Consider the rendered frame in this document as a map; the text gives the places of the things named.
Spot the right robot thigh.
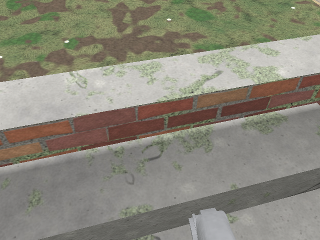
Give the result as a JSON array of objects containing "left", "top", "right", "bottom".
[{"left": 188, "top": 208, "right": 236, "bottom": 240}]

